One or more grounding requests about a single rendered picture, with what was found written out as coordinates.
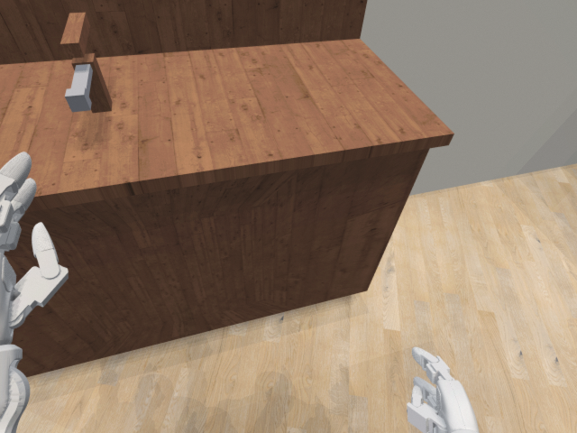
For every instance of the left robot hand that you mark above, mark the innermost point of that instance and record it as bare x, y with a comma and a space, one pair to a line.
38, 285

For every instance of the left robot forearm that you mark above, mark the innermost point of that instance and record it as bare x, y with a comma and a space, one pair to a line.
14, 388

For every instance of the right robot hand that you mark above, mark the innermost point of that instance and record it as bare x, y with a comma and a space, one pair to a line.
448, 407

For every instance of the counter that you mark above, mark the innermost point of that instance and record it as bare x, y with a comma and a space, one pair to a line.
241, 158

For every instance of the tap lever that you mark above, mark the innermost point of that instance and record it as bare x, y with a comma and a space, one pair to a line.
78, 95

